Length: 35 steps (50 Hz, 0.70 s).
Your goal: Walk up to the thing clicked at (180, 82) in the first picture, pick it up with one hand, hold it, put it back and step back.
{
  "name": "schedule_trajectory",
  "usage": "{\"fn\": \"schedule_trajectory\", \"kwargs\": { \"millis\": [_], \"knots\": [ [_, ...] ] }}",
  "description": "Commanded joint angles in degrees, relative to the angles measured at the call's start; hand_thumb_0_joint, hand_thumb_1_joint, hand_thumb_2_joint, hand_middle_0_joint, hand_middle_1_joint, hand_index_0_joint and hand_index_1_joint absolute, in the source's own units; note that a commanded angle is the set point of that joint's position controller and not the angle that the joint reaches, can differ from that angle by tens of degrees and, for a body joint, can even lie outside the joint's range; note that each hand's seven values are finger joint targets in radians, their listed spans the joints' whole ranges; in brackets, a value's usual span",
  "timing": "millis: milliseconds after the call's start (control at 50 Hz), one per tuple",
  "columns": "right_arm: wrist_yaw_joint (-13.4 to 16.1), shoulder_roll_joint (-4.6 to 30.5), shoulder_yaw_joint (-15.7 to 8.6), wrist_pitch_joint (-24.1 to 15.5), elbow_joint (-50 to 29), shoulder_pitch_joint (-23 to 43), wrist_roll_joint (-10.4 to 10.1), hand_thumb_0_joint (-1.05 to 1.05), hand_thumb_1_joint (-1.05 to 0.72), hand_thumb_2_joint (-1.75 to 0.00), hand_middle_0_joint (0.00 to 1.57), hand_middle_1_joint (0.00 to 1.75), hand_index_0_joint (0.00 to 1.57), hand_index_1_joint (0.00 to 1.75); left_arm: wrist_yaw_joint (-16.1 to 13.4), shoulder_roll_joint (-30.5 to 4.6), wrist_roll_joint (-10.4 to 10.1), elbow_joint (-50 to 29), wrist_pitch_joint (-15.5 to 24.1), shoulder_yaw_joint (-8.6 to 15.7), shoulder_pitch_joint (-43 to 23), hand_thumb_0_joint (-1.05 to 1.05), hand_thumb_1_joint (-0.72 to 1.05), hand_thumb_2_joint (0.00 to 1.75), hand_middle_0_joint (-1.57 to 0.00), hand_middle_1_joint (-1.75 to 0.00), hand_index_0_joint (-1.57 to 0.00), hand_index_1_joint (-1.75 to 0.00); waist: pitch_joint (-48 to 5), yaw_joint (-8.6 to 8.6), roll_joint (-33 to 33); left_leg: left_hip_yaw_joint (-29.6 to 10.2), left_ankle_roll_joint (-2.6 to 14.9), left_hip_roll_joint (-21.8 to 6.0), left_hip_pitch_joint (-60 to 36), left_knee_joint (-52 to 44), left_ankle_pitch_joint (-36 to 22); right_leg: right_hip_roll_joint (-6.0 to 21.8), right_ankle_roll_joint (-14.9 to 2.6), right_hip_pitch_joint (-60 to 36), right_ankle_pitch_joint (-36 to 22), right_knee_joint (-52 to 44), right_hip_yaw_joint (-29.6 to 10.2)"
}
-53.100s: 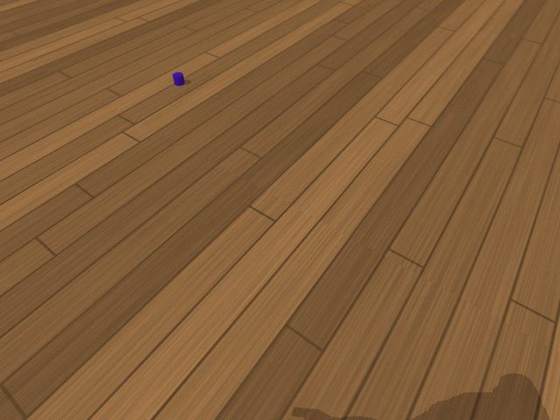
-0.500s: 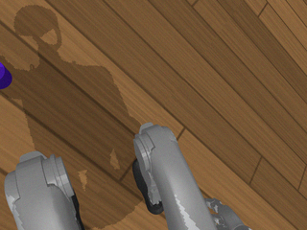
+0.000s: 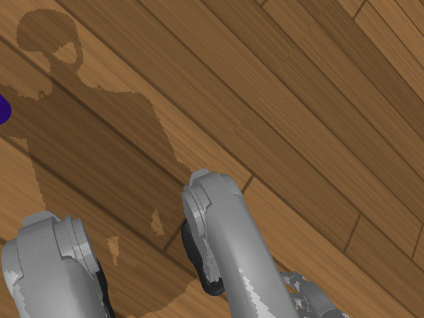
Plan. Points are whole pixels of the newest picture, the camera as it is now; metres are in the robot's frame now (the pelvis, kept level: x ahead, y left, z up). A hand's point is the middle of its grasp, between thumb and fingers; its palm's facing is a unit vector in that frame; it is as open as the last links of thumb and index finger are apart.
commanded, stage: rise first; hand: left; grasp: from above
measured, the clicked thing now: out of the picture +0.54 +0.31 -0.29
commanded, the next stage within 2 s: approach in 1.22 s
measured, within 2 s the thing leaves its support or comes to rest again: neither
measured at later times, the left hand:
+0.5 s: hand out of the picture +0.50 +0.33 -0.17, palm faces -0.43 -0.09 -0.90, open 13.5 cm
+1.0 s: hand out of the picture +0.50 +0.33 -0.17, palm faces -0.43 -0.09 -0.90, open 13.4 cm
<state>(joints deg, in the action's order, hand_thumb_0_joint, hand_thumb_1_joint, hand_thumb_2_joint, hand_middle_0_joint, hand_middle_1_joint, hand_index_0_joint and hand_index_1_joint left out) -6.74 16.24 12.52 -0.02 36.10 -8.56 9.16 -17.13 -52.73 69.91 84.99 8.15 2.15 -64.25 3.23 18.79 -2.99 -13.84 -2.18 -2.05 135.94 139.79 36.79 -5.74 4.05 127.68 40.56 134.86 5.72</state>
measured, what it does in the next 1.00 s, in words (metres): stands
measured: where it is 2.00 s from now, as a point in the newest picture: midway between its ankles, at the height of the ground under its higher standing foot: (157, 288)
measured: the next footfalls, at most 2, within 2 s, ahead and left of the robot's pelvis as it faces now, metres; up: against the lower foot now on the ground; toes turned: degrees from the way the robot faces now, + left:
none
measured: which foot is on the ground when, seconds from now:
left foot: down 0.00-1.00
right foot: down 0.00-1.00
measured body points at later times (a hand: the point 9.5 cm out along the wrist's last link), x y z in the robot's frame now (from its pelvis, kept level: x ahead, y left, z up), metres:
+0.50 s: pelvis +0.00 +0.00 +0.00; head +0.26 +0.10 +0.35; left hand +0.52 +0.33 -0.12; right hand +0.05 -0.26 -0.09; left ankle +0.08 +0.14 -0.29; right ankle +0.10 -0.12 -0.29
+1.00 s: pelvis +0.00 +0.00 +0.00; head +0.26 +0.10 +0.35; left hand +0.52 +0.33 -0.12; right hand +0.05 -0.26 -0.08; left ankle +0.08 +0.14 -0.29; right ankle +0.10 -0.12 -0.29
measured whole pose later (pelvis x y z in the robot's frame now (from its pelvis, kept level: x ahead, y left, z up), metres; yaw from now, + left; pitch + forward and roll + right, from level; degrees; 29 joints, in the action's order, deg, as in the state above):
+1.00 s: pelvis +0.00 +0.00 +0.00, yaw +0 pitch +32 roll -11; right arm -6.9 16.3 12.6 -0.3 35.8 -9.1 9.3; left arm -17.0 -52.4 69.8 84.1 7.3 1.9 -64.1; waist 3.0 18.8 -3.0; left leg -13.9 -1.9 -1.9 136.3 140.1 36.8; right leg -5.6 4.0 127.8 40.6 134.9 5.8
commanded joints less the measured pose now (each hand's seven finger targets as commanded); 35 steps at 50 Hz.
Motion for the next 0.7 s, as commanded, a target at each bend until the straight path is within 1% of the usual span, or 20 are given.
{"fn": "schedule_trajectory", "kwargs": {
  "millis": [0, 80, 120, 180, 200, 240, 260, 320, 340, 380, 420, 440, 460, 480, 500, 520, 560, 620, 640, 680],
  "knots": [
    [0.67, 15.68, -4.51, -0.35, 0.16, -11.74, 0.26, 0.0, -0.9, -0.9, 0.2, 0.3, 0.2, 0.3, -1.95, -14.13, -0.51, -8.94, 0.38, 1.42, -18.29, 0.0, -0.44, 0.92, -0.17, -0.95, -0.17, -0.95, -39.71, 0.65, 24.21, 7.66, 3.21, -0.68, -29.79, -11.88, -8.08, -0.75, -5.19, -19.55, -14.69, -13.8, 6.39],
    [0.72, 15.76, -4.88, -0.32, 0.15, -12.16, 0.27, 0.0, -0.9, -0.9, 0.2, 0.3, 0.2, 0.3, -1.94, -13.57, -0.52, -10.5, 0.38, 1.48, -18.47, 0.0, -0.44, 0.92, -0.17, -0.94, -0.17, -0.94, -42.12, 0.56, 25.22, 7.54, 3.03, -0.65, -32.19, -11.99, -9.65, -0.68, -5.18, -19.5, -16.09, -13.31, 6.87],
    [0.63, 15.75, -4.89, -0.38, 0.41, -12.31, 0.18, 0.0, -0.9, -0.9, 0.2, 0.3, 0.2, 0.3, -1.83, -11.92, -0.78, -8.52, 0.16, 0.74, -17.38, 0.0, -0.45, 0.91, -0.15, -0.96, -0.16, -0.95, -40.14, 1.14, 24.98, 7.2, 2.98, -0.66, -32.54, -12.31, -9.88, -0.68, -5.27, -17.99, -16.21, -13.16, 7.24],
    [0.69, 15.95, -4.7, -0.22, 0.32, -12.56, 0.29, 0.0, -0.9, -0.9, 0.2, 0.3, 0.2, 0.3, -2.25, -13.1, -0.73, -9.41, 0.42, 1.13, -19.02, 0.0, -0.44, 0.92, -0.16, -0.95, -0.17, -0.94, -40.17, 1.31, 24.04, 7.44, 3.18, -0.55, -30.27, -11.98, -8.97, -0.68, -5.1, -19.27, -15.84, -13.66, 6.99],
    [0.66, 15.74, -4.66, -0.34, 0.39, -12.05, 0.2, 0.0, -0.9, -0.9, 0.2, 0.3, 0.2, 0.3, -2.19, -12.14, -0.53, -6.41, 0.14, 0.56, -17.08, 0.0, -0.44, 0.93, -0.17, -0.94, -0.17, -0.94, -37.77, 1.17, 23.25, 7.45, 3.17, -0.6, -29.15, -11.81, -7.95, -0.77, -5.34, -18.09, -14.77, -13.52, 6.83],
    [0.65, 15.84, -4.74, -0.47, 0.5, -12.18, 0.23, 0.0, -0.9, -0.9, 0.2, 0.3, 0.2, 0.3, -2.27, -12.73, -0.31, -7.99, 0.18, 0.92, -17.47, 0.0, -0.45, 0.93, -0.17, -0.94, -0.17, -0.94, -38.44, 0.58, 24.72, 7.71, 3.0, -0.51, -30.56, -12.07, -8.1, -0.73, -5.47, -18.19, -14.68, -13.53, 6.77],
    [0.69, 15.92, -4.83, -0.46, 0.12, -11.95, 0.17, 0.0, -0.9, -0.9, 0.2, 0.3, 0.2, 0.3, -2.48, -13.81, -0.29, -10.32, 0.3, 1.67, -18.61, 0.0, -0.44, 0.91, -0.17, -0.94, -0.18, -0.94, -40.67, 0.24, 25.56, 7.49, 2.91, -0.53, -31.77, -12.48, -8.55, -0.66, -5.41, -18.4, -15.01, -13.24, 7.14],
    [0.68, 15.99, -4.85, -0.55, 0.05, -11.79, 0.23, 0.0, -0.9, -0.9, 0.2, 0.3, 0.2, 0.3, -2.49, -12.64, -0.27, -9.83, 0.19, 1.04, -18.44, 0.0, -0.44, 0.91, -0.16, -0.95, -0.17, -0.94, -40.17, 0.87, 24.36, 7.48, 3.04, -0.68, -31.29, -11.58, -9.2, -0.75, -5.45, -18.02, -15.74, -13.38, 7.11],
    [0.76, 16.18, -4.86, -0.57, -0.07, -11.99, 0.18, 0.0, -0.9, -0.9, 0.2, 0.3, 0.2, 0.3, -2.66, -13.85, -0.33, -10.48, 0.31, 1.68, -19.52, 0.0, -0.44, 0.92, -0.16, -0.95, -0.17, -0.94, -40.45, 1.13, 24.18, 7.61, 3.15, -0.5, -30.32, -11.35, -8.95, -0.66, -5.36, -18.28, -15.55, -13.66, 6.98],
    [0.76, 16.13, -5.07, -0.88, 0.01, -12.26, 0.26, 0.0, -0.9, -0.9, 0.2, 0.3, 0.2, 0.3, -2.77, -13.2, -0.48, -9.74, 0.05, 1.78, -18.38, 0.0, -0.42, 0.89, -0.17, -0.94, -0.18, -0.93, -39.52, 0.95, 23.98, 7.68, 3.08, -0.52, -30.65, -11.58, -8.93, -0.54, -5.27, -18.07, -15.52, -13.8, 7.03],
    [0.66, 15.88, -4.9, -0.96, 0.23, -12.14, 0.38, 0.0, -0.9, -0.9, 0.2, 0.3, 0.2, 0.3, -2.71, -12.88, -0.38, -9.4, -0.09, 1.45, -18.36, 0.0, -0.42, 0.9, -0.19, -0.92, -0.19, -0.92, -39.42, 0.81, 25.03, 7.7, 3.04, -0.59, -30.74, -11.78, -8.43, -0.56, -5.28, -18.09, -15.15, -13.69, 6.88],
    [0.63, 15.85, -4.97, -1.02, 0.34, -12.29, 0.3, 0.0, -0.9, -0.9, 0.2, 0.3, 0.2, 0.3, -2.59, -11.74, -0.45, -8.19, -0.23, 0.75, -17.92, 0.0, -0.43, 0.9, -0.18, -0.93, -0.18, -0.92, -38.67, 1.44, 24.02, 7.5, 3.1, -0.59, -30.55, -11.76, -8.08, -0.62, -5.31, -17.73, -14.85, -13.67, 6.97],
    [0.69, 16.19, -5.0, -0.95, 0.22, -12.12, 0.25, 0.0, -0.9, -0.9, 0.2, 0.3, 0.2, 0.3, -2.71, -13.4, -0.45, -10.29, -0.08, 1.55, -19.38, 0.0, -0.42, 0.91, -0.18, -0.93, -0.18, -0.92, -40.18, 0.99, 24.75, 7.47, 3.05, -0.58, -31.25, -12.19, -8.25, -0.58, -5.3, -18.0, -14.98, -13.65, 7.16],
    [0.58, 15.72, -4.94, -1.05, 0.24, -12.01, 0.22, 0.0, -0.9, -0.9, 0.2, 0.3, 0.2, 0.3, -2.41, -12.23, -0.37, -7.49, -0.34, 0.75, -17.69, 0.0, -0.43, 0.91, -0.18, -0.93, -0.18, -0.92, -38.89, 1.1, 24.34, 7.51, 3.1, -0.65, -30.16, -11.68, -7.89, -0.66, -5.35, -17.82, -14.69, -13.45, 6.77],
    [0.59, 15.79, -4.99, -0.97, 0.23, -12.2, 0.28, 0.0, -0.9, -0.9, 0.2, 0.3, 0.2, 0.3, -2.41, -12.95, -0.57, -11.16, -0.07, 1.16, -19.68, 0.0, -0.42, 0.9, -0.18, -0.92, -0.19, -0.92, -41.72, 0.83, 25.29, 7.49, 3.05, -0.67, -31.73, -12.07, -8.77, -0.67, -5.23, -19.1, -15.54, -13.46, 6.86],
    [0.54, 15.77, -5.0, -0.97, 0.41, -12.45, 0.25, 0.0, -0.9, -0.9, 0.2, 0.3, 0.2, 0.3, -2.16, -11.94, -0.2, -8.42, -0.46, 0.54, -17.82, 0.0, -0.44, 0.91, -0.18, -0.93, -0.18, -0.93, -40.59, 1.07, 25.06, 7.52, 3.03, -0.68, -31.85, -11.65, -9.54, -0.65, -5.24, -18.73, -16.16, -13.26, 6.83],
    [0.54, 15.8, -4.86, -0.92, 0.41, -12.42, 0.43, 0.0, -0.9, -0.9, 0.2, 0.3, 0.2, 0.3, -2.2, -11.8, -0.73, -9.27, -0.29, 0.57, -18.81, 0.0, -0.43, 0.91, -0.18, -0.94, -0.18, -0.93, -40.04, 1.39, 23.84, 7.56, 3.23, -0.71, -30.22, -11.2, -9.4, -0.74, -5.1, -19.03, -16.29, -13.75, 6.75],
    [0.59, 15.96, -4.8, -0.69, 0.24, -12.18, 0.32, 0.0, -0.9, -0.9, 0.2, 0.3, 0.2, 0.3, -2.3, -13.17, -0.49, -9.94, -0.29, 1.14, -18.73, 0.0, -0.39, 0.89, -0.2, -0.92, -0.21, -0.92, -41.81, 0.81, 25.05, 7.42, 3.06, -0.7, -31.63, -11.62, -10.48, -0.73, -5.15, -19.57, -17.13, -13.24, 6.93],
    [0.5, 15.61, -4.85, -0.7, 0.52, -12.42, 0.37, 0.0, -0.9, -0.9, 0.2, 0.3, 0.2, 0.3, -2.26, -11.74, -0.56, -7.87, -0.57, 0.58, -17.56, 0.0, -0.4, 0.87, -0.2, -0.92, -0.21, -0.91, -39.98, 0.99, 24.83, 7.54, 3.1, -0.68, -31.16, -11.78, -9.95, -0.7, -5.13, -19.23, -16.66, -13.25, 6.8],
    [0.53, 16.02, -4.7, -0.65, 0.27, -12.52, 0.47, 0.0, -0.9, -0.9, 0.2, 0.3, 0.2, 0.3, -2.63, -12.13, -0.54, -8.43, -0.39, 0.86, -18.8, 0.0, -0.42, 0.9, -0.18, -0.93, -0.18, -0.93, -39.06, 1.41, 24.52, 7.37, 2.98, -0.53, -30.28, -12.07, -8.8, -0.71, -5.32, -18.18, -15.55, -13.49, 7.33]
  ]
}}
